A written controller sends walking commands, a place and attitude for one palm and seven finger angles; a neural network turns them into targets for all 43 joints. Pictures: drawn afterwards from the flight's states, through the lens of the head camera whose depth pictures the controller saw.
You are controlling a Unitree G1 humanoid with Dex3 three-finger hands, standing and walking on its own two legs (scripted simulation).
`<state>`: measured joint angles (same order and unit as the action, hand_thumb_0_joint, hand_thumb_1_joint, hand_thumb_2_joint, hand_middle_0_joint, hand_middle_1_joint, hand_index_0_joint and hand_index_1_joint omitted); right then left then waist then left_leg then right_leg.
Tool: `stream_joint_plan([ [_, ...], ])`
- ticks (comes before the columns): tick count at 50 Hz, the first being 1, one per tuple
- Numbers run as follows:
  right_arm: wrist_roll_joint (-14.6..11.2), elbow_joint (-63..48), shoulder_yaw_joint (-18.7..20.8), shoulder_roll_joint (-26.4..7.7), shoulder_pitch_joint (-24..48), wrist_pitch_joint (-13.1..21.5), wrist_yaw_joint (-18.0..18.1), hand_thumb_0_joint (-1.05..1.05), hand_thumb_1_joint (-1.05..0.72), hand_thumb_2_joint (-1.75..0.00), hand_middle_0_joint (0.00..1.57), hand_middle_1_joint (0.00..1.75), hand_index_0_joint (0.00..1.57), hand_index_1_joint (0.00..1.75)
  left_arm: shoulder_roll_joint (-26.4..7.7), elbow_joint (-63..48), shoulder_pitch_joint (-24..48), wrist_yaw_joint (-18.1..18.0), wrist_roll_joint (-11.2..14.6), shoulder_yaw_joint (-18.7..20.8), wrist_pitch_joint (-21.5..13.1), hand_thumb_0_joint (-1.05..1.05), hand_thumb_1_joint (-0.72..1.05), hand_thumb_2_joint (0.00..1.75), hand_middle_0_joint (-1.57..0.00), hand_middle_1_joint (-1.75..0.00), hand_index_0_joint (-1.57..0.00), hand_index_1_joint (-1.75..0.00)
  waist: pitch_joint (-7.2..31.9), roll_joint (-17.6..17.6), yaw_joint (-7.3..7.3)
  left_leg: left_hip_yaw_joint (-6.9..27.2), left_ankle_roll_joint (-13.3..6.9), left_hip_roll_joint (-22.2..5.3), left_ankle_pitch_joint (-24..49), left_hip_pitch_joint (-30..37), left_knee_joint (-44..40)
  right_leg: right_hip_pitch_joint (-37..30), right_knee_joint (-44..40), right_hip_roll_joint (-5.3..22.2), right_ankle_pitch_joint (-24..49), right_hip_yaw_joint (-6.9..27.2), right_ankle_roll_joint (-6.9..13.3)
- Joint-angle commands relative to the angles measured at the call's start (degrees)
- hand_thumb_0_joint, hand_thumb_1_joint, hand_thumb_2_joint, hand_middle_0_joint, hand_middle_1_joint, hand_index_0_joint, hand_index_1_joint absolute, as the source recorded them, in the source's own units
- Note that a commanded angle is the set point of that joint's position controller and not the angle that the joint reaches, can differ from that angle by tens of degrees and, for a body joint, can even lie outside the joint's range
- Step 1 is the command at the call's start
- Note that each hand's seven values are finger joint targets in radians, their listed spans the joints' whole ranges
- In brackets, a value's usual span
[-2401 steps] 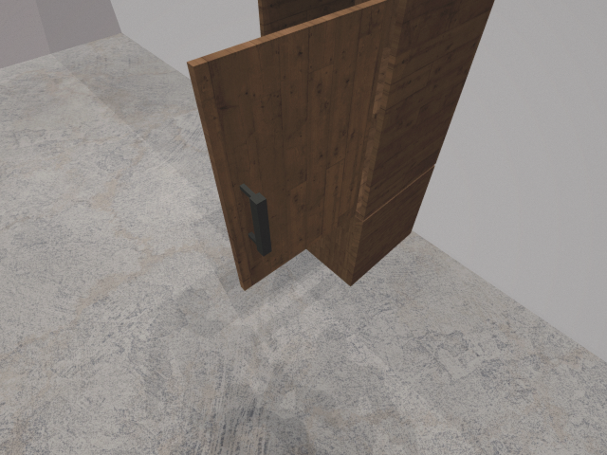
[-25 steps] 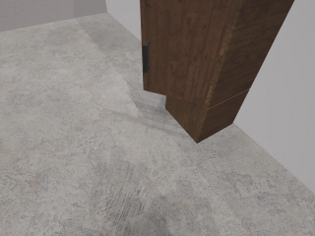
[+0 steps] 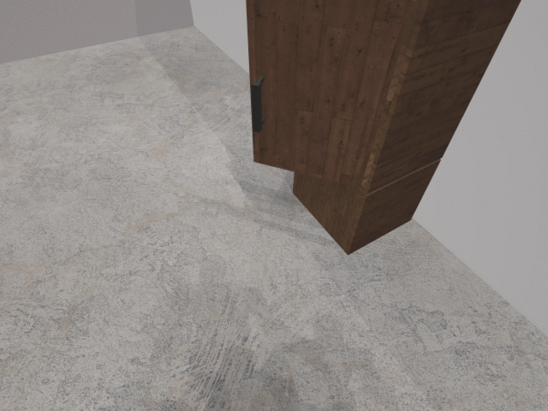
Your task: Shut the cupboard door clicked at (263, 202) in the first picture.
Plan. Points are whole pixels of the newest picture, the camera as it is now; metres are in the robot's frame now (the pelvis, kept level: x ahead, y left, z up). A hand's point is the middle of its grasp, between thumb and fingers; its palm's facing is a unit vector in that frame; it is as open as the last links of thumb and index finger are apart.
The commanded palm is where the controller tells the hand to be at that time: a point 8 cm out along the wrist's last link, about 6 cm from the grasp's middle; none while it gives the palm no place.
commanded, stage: walk to a spot facing it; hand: left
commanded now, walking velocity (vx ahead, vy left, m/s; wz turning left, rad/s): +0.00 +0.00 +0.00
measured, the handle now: (259, 104) +0.97 +0.10 -0.09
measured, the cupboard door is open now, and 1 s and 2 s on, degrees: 39 39 39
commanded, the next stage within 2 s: turn to face it in 1.22 s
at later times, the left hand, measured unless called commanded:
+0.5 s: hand out of the picture +0.02 +0.22 -0.20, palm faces +0.15 -0.96 -0.23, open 7.4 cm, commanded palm none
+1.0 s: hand out of the picture +0.01 +0.19 -0.16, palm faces +0.48 -0.84 -0.27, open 7.4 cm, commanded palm none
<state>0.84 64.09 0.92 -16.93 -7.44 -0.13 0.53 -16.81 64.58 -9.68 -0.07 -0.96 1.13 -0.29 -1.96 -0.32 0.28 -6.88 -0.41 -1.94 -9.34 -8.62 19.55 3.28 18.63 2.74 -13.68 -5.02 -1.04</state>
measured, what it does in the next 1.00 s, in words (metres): steps on the spot, turning left: right foot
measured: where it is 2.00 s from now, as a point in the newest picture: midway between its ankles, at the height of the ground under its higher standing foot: outside the picture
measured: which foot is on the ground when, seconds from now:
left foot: down 0.00-0.86, up 0.88-1.00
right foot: down 0.00-0.50, up 0.52-0.84, down 0.86-1.00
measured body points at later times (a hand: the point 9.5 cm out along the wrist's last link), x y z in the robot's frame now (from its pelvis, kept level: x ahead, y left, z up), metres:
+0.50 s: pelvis +0.00 +0.01 -0.03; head +0.04 +0.03 +0.42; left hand +0.02 +0.27 -0.19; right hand +0.08 -0.24 -0.17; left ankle +0.01 +0.12 -0.75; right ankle -0.04 -0.12 -0.75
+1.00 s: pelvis +0.07 -0.01 +0.00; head +0.10 -0.02 +0.44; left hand -0.01 +0.23 -0.14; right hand +0.22 -0.23 -0.16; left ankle +0.00 +0.11 -0.65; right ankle +0.07 -0.13 -0.75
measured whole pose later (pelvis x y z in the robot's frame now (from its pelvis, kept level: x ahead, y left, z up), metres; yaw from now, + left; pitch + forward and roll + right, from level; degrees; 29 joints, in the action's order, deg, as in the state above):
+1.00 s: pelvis +0.07 -0.01 +0.00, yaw +29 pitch +2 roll +1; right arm 2.2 55.9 5.7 -14.8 -14.6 -3.1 -1.6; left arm -10.2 53.8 -16.5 -0.3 -1.6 3.5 -1.7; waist -1.5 -1.8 2.1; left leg 0.7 0.8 0.2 -16.6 -33.9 66.4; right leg 8.4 24.9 4.1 -17.9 -8.0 0.0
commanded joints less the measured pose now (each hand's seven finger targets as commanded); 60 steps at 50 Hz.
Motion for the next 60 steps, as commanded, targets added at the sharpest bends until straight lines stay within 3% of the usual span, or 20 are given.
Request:
stream_joint_plan([
  [1, -0.09, -3.2, 1.52, -10.84, 1.04, 1.24, 0.45, 0.0, -0.9, -0.9, 0.2, 0.3, 0.2, 0.3, -10.73, -2.69, 0.47, -0.72, -0.04, 1.62, -1.15, 0.0, 0.9, 0.9, -0.2, -0.3, -0.2, -0.3, 1.66, -0.52, 0.0, 7.66, -0.67, -6.3, 8.44, 3.7, -3.43, 3.97, -3.91, 5.42, 9.16, 5.5, 2.76],
  [14, 0.03, -5.89, 1.23, -5.01, -1.52, -1.15, -0.1, 0.0, -0.9, -0.9, 0.2, 0.3, 0.2, 0.3, -7.94, -5.28, -4.21, -1.79, -0.06, 2.65, 0.9, 0.0, 0.9, 0.9, -0.2, -0.3, -0.2, -0.3, 3.21, 2.98, -0.92, 6.63, 0.91, -3.36, 15.41, -4.5, 8.67, 0.88, 4.64, 9.72, 18.56, 2.17, 3.73],
  [19, -0.11, -10.63, 2.72, -2.66, -0.45, -2.33, -0.45, 0.0, -0.9, -0.9, 0.2, 0.3, 0.2, 0.3, -8.75, -9.38, -3.99, -2.27, -1.13, 4.25, 1.0, 0.0, 0.9, 0.9, -0.2, -0.3, -0.2, -0.3, -1.26, 11.28, -1.52, 5.52, 1.61, -1.26, -21.09, -17.19, 32.75, 1.7, 3.9, 21.9, 31.47, 5.06, 12.75],
  [21, -0.3, -10.82, 2.82, -1.31, -3.35, -2.27, -1.07, 0.0, -0.9, -0.9, 0.2, 0.3, 0.2, 0.3, -8.98, -11.44, -0.49, -2.14, -1.18, 4.66, 0.88, 0.0, 0.9, 0.9, -0.2, -0.3, -0.2, -0.3, -1.81, 8.63, 0.96, 4.78, 1.99, -2.28, -16.34, -13.52, 23.6, 3.54, 9.0, 19.36, 30.52, -0.7, 9.31],
  [23, 0.33, -9.98, 3.21, -2.94, -9.27, -1.84, -1.41, 0.0, -0.9, -0.9, 0.2, 0.3, 0.2, 0.3, -7.57, -12.5, -1.39, -1.83, -0.32, 4.48, 1.32, 0.0, 0.9, 0.9, -0.2, -0.3, -0.2, -0.3, 1.31, 0.92, 3.31, 5.07, 0.67, -1.99, 7.47, -0.81, 10.35, 11.42, 20.28, 13.95, 18.5, -5.5, 3.1],
  [24, 0.87, -10.18, 4.48, -8.48, -11.78, -1.4, -1.25, 0.0, -0.9, -0.9, 0.2, 0.3, 0.2, 0.3, -3.94, -13.51, -3.85, -1.57, 0.16, 4.08, 1.85, 0.0, 0.9, 0.9, -0.2, -0.3, -0.2, -0.3, 2.63, -16.88, 3.49, 24.14, -4.72, -13.32, 24.78, 3.39, 4.09, 20.98, 32.91, 5.3, -7.26, -7.76, -1.92],
  [25, 1.1, -9.64, 5.29, -11.25, -14.99, -1.57, -0.62, 0.0, -0.9, -0.9, 0.2, 0.3, 0.2, 0.3, -2.81, -15.64, -1.52, -1.99, -0.08, 3.53, 2.15, 0.0, 0.9, 0.9, -0.2, -0.3, -0.2, -0.3, 3.89, -17.99, 5.27, 33.76, -10.43, -19.89, 20.68, -0.44, -2.04, 22.06, 42.62, 1.47, -26.93, -0.57, -1.26],
  [27, 1.33, -10.29, 4.95, -9.65, -12.79, -1.2, 0.45, 0.0, -0.9, -0.9, 0.2, 0.3, 0.2, 0.3, -1.8, -16.11, 1.55, -1.7, -0.19, 4.16, 2.6, 0.0, 0.9, 0.9, -0.2, -0.3, -0.2, -0.3, 3.08, -12.06, 3.8, 34.78, -9.23, -17.01, -4.03, -3.09, -4.8, 27.93, 48.13, 2.75, -17.92, 6.26, -0.63],
  [29, 1.3, -11.96, 3.94, -6.43, -9.19, -0.57, 0.69, 0.0, -0.9, -0.9, 0.2, 0.3, 0.2, 0.3, -1.56, -15.26, 0.54, -0.71, -0.39, 4.34, 1.81, 0.0, 0.9, 0.9, -0.2, -0.3, -0.2, -0.3, 2.8, -7.5, 1.93, 30.58, -7.91, -12.8, -13.89, -5.14, -5.86, 27.51, 46.49, 2.85, -10.24, 6.56, -0.97],
  [37, 1.32, -11.35, 4.98, -6.47, -9.87, -0.19, 0.21, 0.0, -0.9, -0.9, 0.2, 0.3, 0.2, 0.3, 0.36, -16.69, -0.62, 0.52, -0.5, 3.92, 0.49, 0.0, 0.9, 0.9, -0.2, -0.3, -0.2, -0.3, 1.71, -8.23, 1.89, 31.14, -9.39, -8.82, -25.1, -6.86, -7.12, 22.64, 27.6, -1.0, -10.58, 2.83, -1.07],
  [40, 1.08, -12.29, 5.33, -6.17, -6.53, -0.4, -0.01, 0.0, -0.9, -0.9, 0.2, 0.3, 0.2, 0.3, -0.09, -15.01, -7.68, 0.69, -0.54, 4.21, -0.06, 0.0, 0.9, 0.9, -0.2, -0.3, -0.2, -0.3, 2.91, -8.49, -1.4, 28.85, -7.77, -5.32, -25.44, -14.45, -3.09, 7.62, 14.75, -3.61, -7.17, 0.46, -0.8],
  [41, 0.76, -13.05, 5.24, -4.87, -4.26, -0.48, -0.04, 0.0, -0.9, -0.9, 0.2, 0.3, 0.2, 0.3, -1.4, -13.41, -13.22, 0.53, -0.76, 4.88, -0.39, 0.0, 0.9, 0.9, -0.2, -0.3, -0.2, -0.3, 2.75, -4.5, -4.59, 25.68, -5.78, -1.52, -27.41, -24.54, 2.9, -4.67, 7.02, -2.72, -6.54, 1.36, -0.23],
  [42, 0.04, -14.28, 4.53, -0.62, -3.94, -0.34, -0.34, 0.0, -0.9, -0.9, 0.2, 0.3, 0.2, 0.3, -5.89, -12.76, -17.58, -0.23, -1.72, 5.89, -1.02, 0.0, 0.9, 0.9, -0.2, -0.3, -0.2, -0.3, 2.94, 9.59, -6.68, 17.22, -2.08, 4.92, -27.48, -37.81, 19.42, -14.4, -4.61, 10.34, -21.48, 16.7, 3.59],
  [43, 0.6, -16.13, 4.04, 1.82, -2.46, 0.24, -0.54, 0.0, -0.9, -0.9, 0.2, 0.3, 0.2, 0.3, -9.11, -13.27, -17.04, -0.94, -1.4, 5.87, -0.84, 0.0, 0.9, 0.9, -0.2, -0.3, -0.2, -0.3, -0.65, 17.78, -6.3, 10.19, 0.3, 7.57, -24.27, -43.17, 37.17, -8.43, -12.72, 25.21, -32.54, 34.86, 7.87],
  [44, 1.2, -16.6, 4.61, -0.7, -2.18, -0.25, -1.05, 0.0, -0.9, -0.9, 0.2, 0.3, 0.2, 0.3, -8.4, -14.43, -13.06, -1.23, -0.52, 5.85, -0.9, 0.0, 0.9, 0.9, -0.2, -0.3, -0.2, -0.3, -3.09, 8.48, -3.13, 11.73, 0.35, 3.15, -20.13, -40.62, 45.71, -0.63, -13.93, 27.87, -33.62, 34.42, 9.86],
  [45, 1.29, -15.83, 4.9, 0.09, -2.58, -0.52, -1.54, 0.0, -0.9, -0.9, 0.2, 0.3, 0.2, 0.3, -7.13, -15.09, -8.88, -1.3, -0.72, 5.84, -1.83, 0.0, 0.9, 0.9, -0.2, -0.3, -0.2, -0.3, -4.42, 9.73, -1.22, 12.76, 0.69, 0.7, -15.5, -39.65, 50.36, 4.45, -14.25, 25.27, -33.65, 32.04, 9.23],
  [47, 1.5, -14.16, 4.86, 0.36, -3.98, -0.99, -2.72, 0.0, -0.9, -0.9, 0.2, 0.3, 0.2, 0.3, -1.88, -14.92, -4.32, -1.0, -0.64, 4.23, -2.99, 0.0, 0.9, 0.9, -0.2, -0.3, -0.2, -0.3, -7.09, 7.95, 1.78, 10.43, 1.76, -1.49, -6.0, -35.37, 51.66, 8.85, -11.17, 17.78, -14.54, 13.04, 6.03],
  [49, 0.89, -13.58, 4.42, 1.67, -4.44, -0.95, -3.25, 0.0, -0.9, -0.9, 0.2, 0.3, 0.2, 0.3, -0.37, -13.44, -7.28, -0.96, -0.61, 3.9, -3.76, 0.0, 0.9, 0.9, -0.2, -0.3, -0.2, -0.3, -4.79, 8.54, 1.46, 7.49, 2.08, -1.15, -3.1, -33.59, 49.16, 3.92, -8.09, 14.31, 3.24, 3.28, 5.22],
  [57, 0.82, -17.88, 2.04, 3.23, 8.66, -0.48, -4.1, 0.0, -0.9, -0.9, 0.2, 0.3, 0.2, 0.3, -2.33, -9.28, -18.73, -1.36, -0.93, 3.73, -3.96, 0.0, 0.9, 0.9, -0.2, -0.3, -0.2, -0.3, -3.9, 9.72, -3.27, -0.45, -0.12, -0.34, -5.37, -31.67, 25.96, -10.41, -0.85, 15.94, 37.58, -6.44, 4.77],
  [60, 0.83, -17.4, 2.05, 1.44, 4.65, 0.21, -3.73, 0.0, -0.9, -0.9, 0.2, 0.3, 0.2, 0.3, -5.33, -9.87, -17.28, -1.14, -0.73, 4.22, -3.95, 0.0, 0.9, 0.9, -0.2, -0.3, -0.2, -0.3, -0.64, 11.18, -0.61, -4.78, -2.65, 3.74, -8.01, -19.63, 19.31, -9.53, 7.1, 17.4, 52.92, -9.37, 4.57],
])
